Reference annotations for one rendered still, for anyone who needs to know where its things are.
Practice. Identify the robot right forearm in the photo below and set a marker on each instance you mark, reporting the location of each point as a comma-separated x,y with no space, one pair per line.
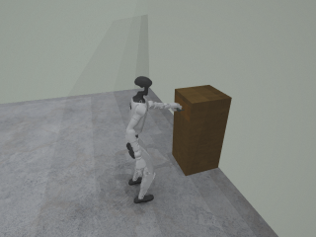
132,139

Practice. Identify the robot right shin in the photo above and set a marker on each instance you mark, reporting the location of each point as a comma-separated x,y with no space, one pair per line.
145,184

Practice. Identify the drawer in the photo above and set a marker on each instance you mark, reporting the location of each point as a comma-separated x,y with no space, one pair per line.
186,109

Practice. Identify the left robot hand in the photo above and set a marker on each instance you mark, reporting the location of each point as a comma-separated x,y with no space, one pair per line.
174,105

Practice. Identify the humanoid robot head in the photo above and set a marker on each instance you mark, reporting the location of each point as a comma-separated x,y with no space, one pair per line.
145,82

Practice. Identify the right robot upper arm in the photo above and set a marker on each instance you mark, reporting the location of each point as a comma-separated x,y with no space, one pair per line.
139,113

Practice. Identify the right robot hand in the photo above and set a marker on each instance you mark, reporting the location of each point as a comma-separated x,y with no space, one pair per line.
140,164

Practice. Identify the left robot upper arm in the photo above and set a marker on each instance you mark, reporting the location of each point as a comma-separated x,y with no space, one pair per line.
150,104

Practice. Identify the robot left forearm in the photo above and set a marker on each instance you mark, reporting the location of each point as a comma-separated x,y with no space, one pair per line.
161,105

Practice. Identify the cabinet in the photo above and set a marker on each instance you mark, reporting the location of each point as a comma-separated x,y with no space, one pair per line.
197,143

